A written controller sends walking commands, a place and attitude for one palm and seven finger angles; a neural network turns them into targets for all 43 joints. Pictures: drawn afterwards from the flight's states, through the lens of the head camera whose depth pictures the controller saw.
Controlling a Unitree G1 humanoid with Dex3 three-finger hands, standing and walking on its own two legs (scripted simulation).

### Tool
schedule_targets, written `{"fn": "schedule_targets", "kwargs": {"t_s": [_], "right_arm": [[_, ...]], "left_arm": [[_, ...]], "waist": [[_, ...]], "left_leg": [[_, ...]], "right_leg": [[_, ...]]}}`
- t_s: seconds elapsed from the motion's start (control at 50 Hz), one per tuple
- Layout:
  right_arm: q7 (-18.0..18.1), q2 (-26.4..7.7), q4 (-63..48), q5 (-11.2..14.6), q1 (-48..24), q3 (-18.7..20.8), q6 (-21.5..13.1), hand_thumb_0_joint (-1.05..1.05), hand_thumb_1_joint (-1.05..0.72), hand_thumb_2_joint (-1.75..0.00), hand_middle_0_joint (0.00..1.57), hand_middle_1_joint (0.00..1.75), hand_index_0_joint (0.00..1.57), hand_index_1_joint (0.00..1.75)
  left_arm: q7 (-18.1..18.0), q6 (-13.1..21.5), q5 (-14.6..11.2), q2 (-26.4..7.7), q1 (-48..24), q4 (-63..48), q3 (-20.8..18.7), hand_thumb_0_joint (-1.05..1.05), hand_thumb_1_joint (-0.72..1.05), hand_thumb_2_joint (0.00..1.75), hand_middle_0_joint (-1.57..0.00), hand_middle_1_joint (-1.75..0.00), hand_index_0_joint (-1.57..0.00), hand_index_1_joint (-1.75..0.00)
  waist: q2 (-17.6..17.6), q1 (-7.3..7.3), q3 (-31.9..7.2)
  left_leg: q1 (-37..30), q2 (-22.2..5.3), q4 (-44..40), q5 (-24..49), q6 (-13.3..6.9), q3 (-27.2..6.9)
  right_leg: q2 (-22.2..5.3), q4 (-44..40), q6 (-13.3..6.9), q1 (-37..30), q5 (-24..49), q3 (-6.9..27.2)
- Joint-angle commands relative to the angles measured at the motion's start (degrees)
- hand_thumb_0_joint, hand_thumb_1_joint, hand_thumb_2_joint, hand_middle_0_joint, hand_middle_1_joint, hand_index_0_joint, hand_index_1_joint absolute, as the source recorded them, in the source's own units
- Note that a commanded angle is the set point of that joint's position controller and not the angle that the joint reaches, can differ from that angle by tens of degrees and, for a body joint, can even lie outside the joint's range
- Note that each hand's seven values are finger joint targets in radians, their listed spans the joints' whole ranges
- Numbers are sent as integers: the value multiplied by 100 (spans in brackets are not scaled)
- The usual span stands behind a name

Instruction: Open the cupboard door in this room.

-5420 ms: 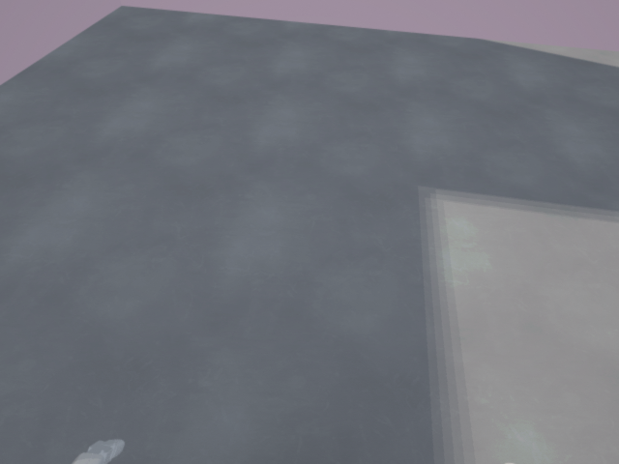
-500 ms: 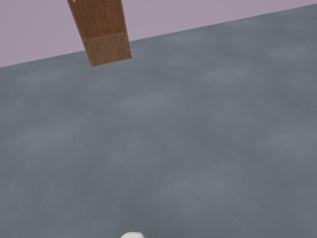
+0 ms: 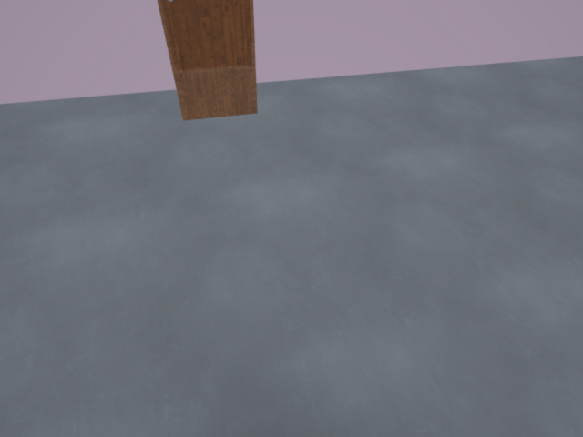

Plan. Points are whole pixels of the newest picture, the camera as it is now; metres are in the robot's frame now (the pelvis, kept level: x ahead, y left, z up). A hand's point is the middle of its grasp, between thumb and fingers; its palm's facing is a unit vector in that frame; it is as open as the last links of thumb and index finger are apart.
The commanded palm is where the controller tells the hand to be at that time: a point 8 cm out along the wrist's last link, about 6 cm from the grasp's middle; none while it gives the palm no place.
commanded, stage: turn or walk to find it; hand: left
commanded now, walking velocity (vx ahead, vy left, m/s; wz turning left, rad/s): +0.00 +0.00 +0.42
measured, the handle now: out of the picture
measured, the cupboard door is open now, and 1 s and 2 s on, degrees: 0 0 0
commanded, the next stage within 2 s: stand and wait in 1.90 s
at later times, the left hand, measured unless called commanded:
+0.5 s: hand out of the picture -0.03 +0.21 -0.18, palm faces +0.20 -0.95 -0.24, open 7.3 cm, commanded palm none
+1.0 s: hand out of the picture -0.03 +0.24 -0.16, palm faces +0.37 -0.89 -0.26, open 7.4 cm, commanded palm none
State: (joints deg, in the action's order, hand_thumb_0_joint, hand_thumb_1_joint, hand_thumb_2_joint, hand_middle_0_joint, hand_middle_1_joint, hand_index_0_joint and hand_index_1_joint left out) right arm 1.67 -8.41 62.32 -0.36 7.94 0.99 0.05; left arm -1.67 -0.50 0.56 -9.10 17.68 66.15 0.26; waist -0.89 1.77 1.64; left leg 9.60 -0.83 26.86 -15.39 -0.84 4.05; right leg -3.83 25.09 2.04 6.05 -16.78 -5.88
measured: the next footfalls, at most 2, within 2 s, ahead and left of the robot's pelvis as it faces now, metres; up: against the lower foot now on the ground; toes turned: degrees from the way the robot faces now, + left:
left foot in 0.58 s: -0.02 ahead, +0.14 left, +0.00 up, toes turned +20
right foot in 1.04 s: +0.02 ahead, -0.09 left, +0.00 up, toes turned +20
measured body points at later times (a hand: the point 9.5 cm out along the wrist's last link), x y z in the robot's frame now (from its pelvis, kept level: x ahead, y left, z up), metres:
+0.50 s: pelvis -0.04 +0.00 -0.01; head -0.01 +0.02 +0.44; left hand -0.04 +0.26 -0.16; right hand +0.03 -0.24 -0.15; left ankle -0.06 +0.12 -0.70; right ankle -0.04 -0.13 -0.74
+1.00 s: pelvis -0.06 +0.02 +0.00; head -0.03 +0.02 +0.44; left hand -0.05 +0.29 -0.14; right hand +0.08 -0.19 -0.16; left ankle -0.06 +0.12 -0.74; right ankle -0.02 -0.11 -0.72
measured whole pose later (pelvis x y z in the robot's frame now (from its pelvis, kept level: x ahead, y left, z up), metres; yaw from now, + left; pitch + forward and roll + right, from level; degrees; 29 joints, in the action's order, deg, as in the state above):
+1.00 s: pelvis -0.06 +0.02 +0.00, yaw +22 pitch +1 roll +0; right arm -0.4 -11.3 54.9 -1.9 12.5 3.3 2.1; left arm -1.1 -2.5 0.3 -12.2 8.0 52.9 -2.8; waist 1.0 -2.2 2.6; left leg 17.7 2.8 28.0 -10.9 -2.2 -1.2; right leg -2.6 41.9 3.8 19.3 -23.3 -1.7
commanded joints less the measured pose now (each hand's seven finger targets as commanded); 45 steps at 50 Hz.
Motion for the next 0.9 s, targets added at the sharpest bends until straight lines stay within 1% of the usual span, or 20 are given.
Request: {"fn": "schedule_targets", "kwargs": {"t_s": [0.0,0.18,0.24,0.26,0.3,0.32,0.36,0.38,0.42,0.48,0.52,0.54,0.56,0.58,0.6,0.64,0.68,0.7,0.78,0.88], "right_arm": [[12,-834,-131,-14,364,142,-5,0,-90,-90,20,30,20,30],[-59,-1147,-541,-75,307,284,63,0,-90,-90,20,30,20,30],[-86,-1116,-676,-76,301,305,86,0,-90,-90,20,30,20,30],[-107,-1042,-742,-72,276,304,108,0,-90,-90,20,30,20,30],[-138,-776,-887,-87,237,307,179,0,-90,-90,20,30,20,30],[-155,-899,-911,-102,129,376,218,0,-90,-90,20,30,20,30],[-195,-829,-883,-82,290,408,259,0,-90,-90,20,30,20,30],[-225,-724,-850,-64,353,380,251,0,-90,-90,20,30,20,30],[-251,-606,-878,-43,368,323,219,0,-90,-90,20,30,20,30],[-257,-606,-947,-41,306,301,166,0,-90,-90,20,30,20,30],[-262,-805,-899,-69,641,341,116,0,-90,-90,20,30,20,30],[-254,-1187,-884,-83,875,425,60,0,-90,-90,20,30,20,30],[-219,-1751,-903,-97,1160,544,16,0,-90,-90,20,30,20,30],[-168,-1966,-795,-112,1383,598,35,0,-90,-90,20,30,20,30],[-102,-1812,-753,-118,1242,571,7,0,-90,-90,20,30,20,30],[-58,-1516,-916,-117,733,469,-4,0,-90,-90,20,30,20,30],[-48,-1388,-1019,-103,465,408,-41,0,-90,-90,20,30,20,30],[-44,-1370,-1037,-95,479,411,-49,0,-90,-90,20,30,20,30],[-50,-1375,-1008,-96,686,437,-23,0,-90,-90,20,30,20,30],[-83,-1422,-1051,-133,636,482,55,0,-90,-90,20,30,20,30]], "left_arm": [[-55,23,33,-631,247,-279,-201,0,90,90,-20,-30,-20,-30],[-26,-43,55,-670,84,-755,-373,0,90,90,-20,-30,-20,-30],[-25,-24,62,-771,124,-859,-439,0,90,90,-20,-30,-20,-30],[-27,-16,74,-888,166,-893,-473,0,90,90,-20,-30,-20,-30],[-61,-11,107,-1337,158,-1040,-601,0,90,90,-20,-30,-20,-30],[-81,-1,113,-1306,43,-1131,-581,0,90,90,-20,-30,-20,-30],[-106,14,125,-1182,-430,-1275,-537,0,90,90,-20,-30,-20,-30],[-86,28,151,-1223,-643,-1325,-518,0,90,90,-20,-30,-20,-30],[-61,42,169,-1308,-592,-1342,-531,0,90,90,-20,-30,-20,-30],[-33,8,155,-1444,-309,-1230,-556,0,90,90,-20,-30,-20,-30],[-3,-41,88,-1426,-327,-1268,-555,0,90,90,-20,-30,-20,-30],[18,-79,48,-1220,-295,-1357,-534,0,90,90,-20,-30,-20,-30],[45,-97,16,-862,-494,-1606,-439,0,90,90,-20,-30,-20,-30],[17,-149,59,-858,-831,-1760,-417,0,90,90,-20,-30,-20,-30],[9,-185,70,-795,-950,-1708,-431,0,90,90,-20,-30,-20,-30],[51,-161,65,-844,-1006,-1607,-470,0,90,90,-20,-30,-20,-30],[91,-134,63,-812,-720,-1487,-467,0,90,90,-20,-30,-20,-30],[93,-132,55,-797,-672,-1462,-462,0,90,90,-20,-30,-20,-30],[73,-141,39,-745,-858,-1574,-434,0,90,90,-20,-30,-20,-30],[42,-126,15,-667,-889,-1700,-415,0,90,90,-20,-30,-20,-30]], "waist": [[174,-103,232],[721,-53,41],[439,-10,-117],[10,42,-158],[-1545,175,-130],[-1330,199,-131],[-777,-93,57],[-579,-209,111],[-804,-155,21],[-947,-49,-49],[-493,-241,-274],[539,-369,-458],[1988,-507,-366],[1618,-664,-455],[1386,-588,-376],[1366,-429,-245],[965,-252,-429],[860,-257,-524],[615,-370,-534],[804,-386,-464]], "left_leg": [[212,-704,-487,1446,-117,-723],[998,-928,-892,397,-458,-1761],[1407,-712,-592,290,-347,-1581],[1679,-469,-177,157,-219,-1252],[2203,58,1781,-810,105,-224],[2155,-99,2874,-1325,120,-357],[2070,-256,3663,-1239,155,-368],[1944,-308,3439,-1190,214,-251],[1809,-306,2626,-1142,307,6],[1331,-181,1525,-686,323,340],[427,-163,432,372,261,313],[-148,-702,-147,1305,26,-645],[-477,-1958,-737,2748,-602,-2435],[-171,-2338,-906,2534,-1015,-2621],[-116,-2081,-970,2075,-948,-2442],[64,-1661,-872,1870,-812,-2077],[-76,-1397,-796,2108,-775,-1657],[-175,-1328,-775,2189,-788,-1555],[-389,-1339,-812,2219,-911,-1761],[-191,-1322,-762,2034,-992,-2094]], "right_leg": [[-426,-136,-71,405,808,174],[-233,570,-48,546,-85,38],[-416,243,-131,157,-22,201],[-726,-70,-250,-27,-155,411],[-2127,-1070,-952,-41,-343,1372],[-2418,-1195,-1168,345,-44,1389],[-2267,-1011,-1097,809,474,861],[-2048,-752,-975,811,978,373],[-1870,-324,-853,446,1829,-106],[-1800,162,-702,360,2193,-347],[-1591,844,-362,752,1685,-563],[-1156,1705,-50,1355,761,-699],[-438,2967,343,2513,-1784,-650],[-327,3818,207,2444,-2163,13],[-415,4071,159,2652,-1783,332],[-393,4251,162,2736,-1077,511],[-308,4155,206,2576,-688,497],[-259,4003,218,2490,-638,491],[-130,3360,256,2392,-693,516],[32,2288,203,1925,-902,494]]}}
